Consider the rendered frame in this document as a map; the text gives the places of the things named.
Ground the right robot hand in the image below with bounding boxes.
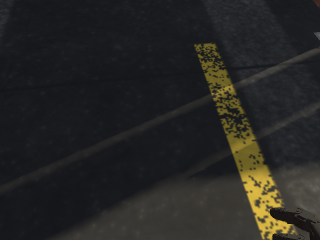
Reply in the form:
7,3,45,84
270,207,320,240

